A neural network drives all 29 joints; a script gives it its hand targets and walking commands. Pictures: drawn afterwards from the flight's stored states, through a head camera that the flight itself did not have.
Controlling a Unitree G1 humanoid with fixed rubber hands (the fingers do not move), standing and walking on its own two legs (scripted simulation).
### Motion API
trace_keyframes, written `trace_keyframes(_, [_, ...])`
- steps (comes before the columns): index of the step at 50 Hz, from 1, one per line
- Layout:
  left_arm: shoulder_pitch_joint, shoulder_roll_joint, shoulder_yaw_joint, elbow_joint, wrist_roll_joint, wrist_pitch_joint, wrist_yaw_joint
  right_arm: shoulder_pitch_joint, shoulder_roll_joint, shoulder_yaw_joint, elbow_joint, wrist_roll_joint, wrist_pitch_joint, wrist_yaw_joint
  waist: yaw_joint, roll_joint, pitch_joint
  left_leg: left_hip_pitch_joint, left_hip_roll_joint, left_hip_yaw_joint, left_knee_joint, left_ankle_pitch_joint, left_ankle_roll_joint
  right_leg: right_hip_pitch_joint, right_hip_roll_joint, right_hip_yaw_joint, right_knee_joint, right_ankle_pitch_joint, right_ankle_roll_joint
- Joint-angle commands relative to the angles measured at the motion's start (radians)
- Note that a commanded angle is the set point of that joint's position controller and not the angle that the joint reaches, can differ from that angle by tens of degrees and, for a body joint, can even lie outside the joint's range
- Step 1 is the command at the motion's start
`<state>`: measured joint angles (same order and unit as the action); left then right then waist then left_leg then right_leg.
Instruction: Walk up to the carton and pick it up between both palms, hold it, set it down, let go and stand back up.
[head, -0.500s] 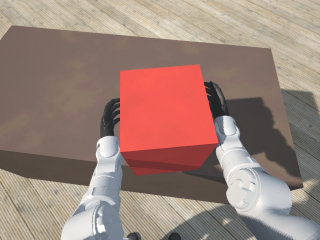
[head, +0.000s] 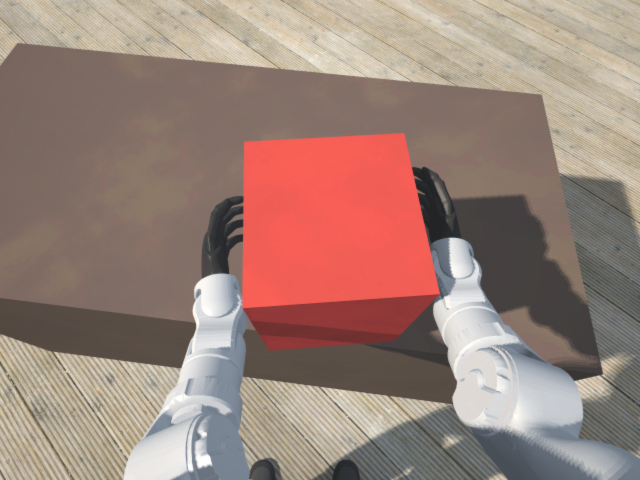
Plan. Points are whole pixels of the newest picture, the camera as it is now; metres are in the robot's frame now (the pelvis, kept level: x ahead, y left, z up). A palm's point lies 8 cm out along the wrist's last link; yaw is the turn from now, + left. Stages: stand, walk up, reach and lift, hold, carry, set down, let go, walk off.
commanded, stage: reach and lift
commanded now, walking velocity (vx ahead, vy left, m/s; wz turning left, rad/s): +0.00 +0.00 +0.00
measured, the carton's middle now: (328, 254) +0.40 +0.03 -0.05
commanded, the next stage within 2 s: none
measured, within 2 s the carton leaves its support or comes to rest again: leaves its support in 0.70 s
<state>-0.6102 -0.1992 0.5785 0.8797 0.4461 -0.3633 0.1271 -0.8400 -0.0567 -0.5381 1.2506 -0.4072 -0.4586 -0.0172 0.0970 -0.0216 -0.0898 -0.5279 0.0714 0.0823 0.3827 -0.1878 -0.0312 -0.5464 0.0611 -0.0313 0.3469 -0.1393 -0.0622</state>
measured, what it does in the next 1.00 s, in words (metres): stands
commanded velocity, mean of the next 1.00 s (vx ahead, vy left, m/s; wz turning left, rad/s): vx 0.00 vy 0.00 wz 0.00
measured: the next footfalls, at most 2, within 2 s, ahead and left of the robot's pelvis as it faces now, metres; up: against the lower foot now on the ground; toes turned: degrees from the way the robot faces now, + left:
none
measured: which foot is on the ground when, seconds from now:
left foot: down 0.00-1.00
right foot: down 0.00-1.00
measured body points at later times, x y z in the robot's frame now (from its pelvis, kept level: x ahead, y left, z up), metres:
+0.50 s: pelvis +0.00 +0.00 +0.00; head +0.10 +0.01 +0.44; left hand +0.36 +0.18 -0.02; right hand +0.44 -0.10 +0.01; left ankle -0.03 +0.14 -0.74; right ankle -0.01 -0.08 -0.74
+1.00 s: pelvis -0.02 +0.01 +0.00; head +0.00 +0.01 +0.45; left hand +0.34 +0.19 +0.03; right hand +0.40 -0.10 +0.06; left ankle -0.03 +0.14 -0.74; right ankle -0.01 -0.08 -0.74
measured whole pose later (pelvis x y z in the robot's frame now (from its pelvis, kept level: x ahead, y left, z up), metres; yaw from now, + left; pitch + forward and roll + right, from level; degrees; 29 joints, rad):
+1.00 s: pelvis -0.02 +0.01 +0.00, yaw +4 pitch +10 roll -1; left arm -0.57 -0.07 0.27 0.97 0.14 -0.21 0.17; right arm -0.73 -0.05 -0.23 1.15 -0.13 -0.25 -0.12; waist 0.04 0.00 -0.15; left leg -0.42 0.04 0.02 0.42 -0.19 -0.02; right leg -0.40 0.04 -0.08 0.36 -0.15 -0.05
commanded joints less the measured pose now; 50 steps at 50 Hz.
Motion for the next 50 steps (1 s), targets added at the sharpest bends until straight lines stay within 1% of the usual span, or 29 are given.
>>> trace_keyframes(1, [-0.359, -0.393, -0.238, -0.003, 0.035, -0.021, -0.049, -0.338, 0.543, 0.223, 0.033, -0.078, -0.046, 0.109, 0.054, -0.042, -0.557, 0.014, -0.054, 0.05, 0.004, 0.361, 0.037, 0.521, -0.024, 0.013, 0.087, 0.51, 0.054])
trace_keyframes(4, [-0.381, -0.395, -0.253, -0.015, 0.023, -0.028, -0.049, -0.344, 0.546, 0.233, 0.017, -0.079, -0.048, 0.106, 0.047, -0.042, -0.578, 0.019, -0.056, 0.052, -0.003, 0.366, 0.033, 0.545, -0.02, 0.009, 0.09, 0.522, 0.057])
trace_keyframes(5, [-0.383, -0.399, -0.259, -0.011, 0.022, -0.029, -0.048, -0.349, 0.551, 0.246, 0.011, -0.075, -0.052, 0.106, 0.053, -0.045, -0.586, 0.02, -0.055, 0.049, 0.0, 0.367, 0.031, 0.545, -0.023, 0.008, 0.092, 0.534, 0.06])
trace_keyframes(6, [-0.398, -0.401, -0.264, -0.007, 0.016, -0.03, -0.05, -0.356, 0.55, 0.246, 0.012, -0.075, -0.052, 0.101, 0.047, -0.047, -0.586, 0.011, -0.056, 0.049, -0.003, 0.357, 0.032, 0.556, -0.024, 0.009, 0.09, 0.538, 0.062])
trace_keyframes(9, [-0.413, -0.403, -0.29, -0.009, -0.001, -0.036, -0.052, -0.363, 0.562, 0.277, 0.001, -0.07, -0.055, 0.092, 0.043, -0.054, -0.606, 0.009, -0.056, 0.042, -0.012, 0.356, 0.03, 0.589, -0.028, 0.01, 0.099, 0.603, 0.072])
trace_keyframes(10, [-0.421, -0.405, -0.304, -0.011, -0.009, -0.038, -0.053, -0.35, 0.569, 0.287, 0.005, -0.069, -0.054, 0.087, 0.034, -0.055, -0.616, 0.011, -0.057, 0.044, -0.008, 0.37, 0.028, 0.606, -0.025, 0.007, 0.107, 0.627, 0.075])
trace_keyframes(12, [-0.425, -0.417, -0.327, -0.016, -0.022, -0.04, -0.053, -0.361, 0.581, 0.315, -0.005, -0.053, -0.059, 0.08, 0.038, -0.046, -0.631, 0.011, -0.059, 0.036, -0.006, 0.376, 0.024, 0.614, -0.028, 0.009, 0.113, 0.674, 0.078])
trace_keyframes(13, [-0.434, -0.413, -0.326, -0.005, -0.024, -0.037, -0.055, -0.358, 0.576, 0.312, 0.003, -0.059, -0.053, 0.078, 0.033, -0.054, -0.624, 0.002, -0.058, 0.036, -0.013, 0.351, 0.026, 0.617, -0.03, 0.009, 0.108, 0.659, 0.08])
trace_keyframes(14, [-0.441, -0.425, -0.35, -0.014, -0.035, -0.035, -0.054, -0.35, 0.583, 0.323, -0.004, -0.053, -0.053, 0.074, 0.023, -0.04, -0.643, 0.017, -0.057, 0.03, -0.01, 0.366, 0.02, 0.613, -0.024, 0.004, 0.112, 0.668, 0.079])
trace_keyframes(16, [-0.449, -0.423, -0.363, 0.002, -0.047, -0.03, -0.057, -0.346, 0.579, 0.338, 0.006, -0.042, -0.043, 0.067, 0.016, -0.042, -0.623, 0.015, -0.057, 0.024, -0.013, 0.348, 0.018, 0.622, -0.029, 0.007, 0.11, 0.683, 0.08])
trace_keyframes(20, [-0.452, -0.443, -0.404, 0.016, -0.076, -0.024, -0.056, -0.346, 0.596, 0.373, 0.003, -0.018, -0.039, 0.055, 0.012, -0.04, -0.643, 0.055, -0.059, 0.011, 0.005, 0.389, 0.008, 0.612, -0.025, 0.004, 0.107, 0.708, 0.082])
trace_keyframes(21, [-0.472, -0.46, -0.432, 0.01, -0.085, -0.026, -0.053, -0.351, 0.598, 0.378, 0.01, -0.013, -0.041, 0.052, -0.001, -0.017, -0.65, 0.073, -0.058, 0.007, 0.009, 0.411, 0.001, 0.587, -0.016, -0.002, 0.108, 0.699, 0.076])
trace_keyframes(25, [-0.513, -0.474, -0.474, -0.01, -0.113, -0.031, -0.046, -0.346, 0.607, 0.403, 0.014, 0.009, -0.033, 0.046, -0.011, 0.008, -0.655, 0.133, -0.058, -0.003, 0.026, 0.44, -0.012, 0.542, -0.008, -0.008, 0.092, 0.656, 0.065])
trace_keyframes(29, [-0.543, -0.476, -0.508, 0.002, -0.153, -0.03, -0.047, -0.352, 0.628, 0.444, -0.015, 0.04, -0.021, 0.036, -0.018, -0.011, -0.675, 0.129, -0.068, -0.01, 0.03, 0.4, -0.008, 0.549, -0.013, 0.0, 0.087, 0.657, 0.072])
trace_keyframes(30, [-0.541, -0.479, -0.513, -0.001, -0.158, -0.03, -0.046, -0.355, 0.642, 0.462, -0.027, 0.051, -0.018, 0.036, -0.013, -0.012, -0.673, 0.136, -0.069, -0.013, 0.034, 0.417, -0.01, 0.553, -0.013, 0.001, 0.09, 0.67, 0.074])
trace_keyframes(31, [-0.554, -0.483, -0.528, -0.003, -0.175, -0.03, -0.046, -0.363, 0.639, 0.47, -0.04, 0.067, -0.012, 0.036, -0.027, -0.009, -0.689, 0.153, -0.067, -0.018, 0.039, 0.419, -0.012, 0.543, -0.012, 0.001, 0.085, 0.653, 0.074])
trace_keyframes(32, [-0.566, -0.486, -0.536, -0.015, -0.177, -0.032, -0.042, -0.367, 0.643, 0.481, -0.05, 0.072, -0.007, 0.037, -0.024, -0.004, -0.684, 0.163, -0.065, -0.023, 0.037, 0.42, -0.014, 0.525, -0.008, -0.003, 0.081, 0.616, 0.07])
trace_keyframes(34, [-0.579, -0.487, -0.546, -0.012, -0.202, -0.029, -0.043, -0.38, 0.652, 0.498, -0.094, 0.094, 0.008, 0.037, -0.028, -0.02, -0.705, 0.181, -0.068, -0.026, 0.05, 0.408, -0.013, 0.514, -0.01, -0.001, 0.072, 0.573, 0.07])
trace_keyframes(35, [-0.595, -0.482, -0.565, -0.034, -0.216, -0.033, -0.043, -0.375, 0.661, 0.512, -0.114, 0.107, 0.011, 0.034, -0.04, -0.016, -0.715, 0.181, -0.072, -0.028, 0.052, 0.403, -0.013, 0.521, -0.014, 0.0, 0.073, 0.588, 0.072])
trace_keyframes(37, [-0.649, -0.489, -0.589, -0.068, -0.232, -0.036, -0.034, -0.378, 0.663, 0.528, -0.11, 0.119, 0.03, 0.039, -0.045, 0.0, -0.72, 0.206, -0.071, -0.036, 0.055, 0.393, -0.018, 0.497, -0.008, -0.01, 0.072, 0.528, 0.067])
trace_keyframes(38, [-0.653, -0.488, -0.596, -0.075, -0.244, -0.033, -0.035, -0.375, 0.679, 0.55, -0.139, 0.138, 0.044, 0.036, -0.045, -0.01, -0.715, 0.209, -0.075, -0.036, 0.059, 0.374, -0.013, 0.503, -0.015, -0.003, 0.068, 0.517, 0.069])
trace_keyframes(39, [-0.67, -0.482, -0.605, -0.082, -0.247, -0.028, -0.035, -0.373, 0.676, 0.553, -0.141, 0.142, 0.056, 0.037, -0.055, -0.006, -0.702, 0.213, -0.074, -0.039, 0.051, 0.336, -0.011, 0.495, -0.015, -0.006, 0.062, 0.472, 0.066])
trace_keyframes(41, [-0.682, -0.5, -0.628, -0.087, -0.262, -0.015, -0.034, -0.392, 0.688, 0.574, -0.181, 0.173, 0.08, 0.041, -0.059, -0.004, -0.683, 0.22, -0.075, -0.046, 0.047, 0.285, -0.007, 0.48, -0.016, -0.006, 0.054, 0.4, 0.065])
trace_keyframes(42, [-0.717, -0.506, -0.646, -0.121, -0.272, -0.011, -0.031, -0.397, 0.702, 0.587, -0.196, 0.187, 0.095, 0.043, -0.06, 0.008, -0.683, 0.236, -0.074, -0.049, 0.047, 0.264, -0.008, 0.465, -0.016, -0.007, 0.051, 0.367, 0.063])
trace_keyframes(44, [-0.755, -0.49, -0.634, -0.138, -0.267, 0.011, -0.032, -0.393, 0.701, 0.584, -0.189, 0.201, 0.133, 0.047, -0.062, 0.007, -0.626, 0.247, -0.076, -0.046, 0.035, 0.207, -0.002, 0.45, -0.021, -0.006, 0.038, 0.287, 0.063])
trace_keyframes(46, [-0.79, -0.496, -0.639, -0.172, -0.269, 0.036, -0.03, -0.41, 0.701, 0.581, -0.205, 0.215, 0.161, 0.055, -0.067, 0.018, -0.595, 0.264, -0.074, -0.052, 0.029, 0.174, -0.006, 0.43, -0.019, -0.009, 0.032, 0.219, 0.061])
trace_keyframes(48, [-0.806, -0.489, -0.625, -0.178, -0.271, 0.077, -0.034, -0.434, 0.704, 0.585, -0.227, 0.246, 0.199, 0.056, -0.065, -0.004, -0.546, 0.276, -0.071, -0.053, 0.015, 0.129, 0.0, 0.435, -0.024, -0.004, 0.02, 0.154, 0.065])
trace_keyframes(49, [-0.818, -0.491, -0.631, -0.205, -0.27, 0.098, -0.035, -0.437, 0.7, 0.575, -0.239, 0.254, 0.213, 0.06, -0.074, 0.009, -0.541, 0.286, -0.07, -0.055, 0.009, 0.127, -0.004, 0.431, -0.025, -0.007, 0.014, 0.138, 0.065])
trace_keyframes(50, [-0.835, -0.479, -0.607, -0.208, -0.262, 0.12, -0.037, -0.455, 0.699, 0.566, -0.239, 0.259, 0.23, 0.062, -0.067, -0.002, -0.521, 0.287, -0.071, -0.05, 0.002, 0.1, 0.0, 0.428, -0.025, -0.005, 0.008, 0.098, 0.068])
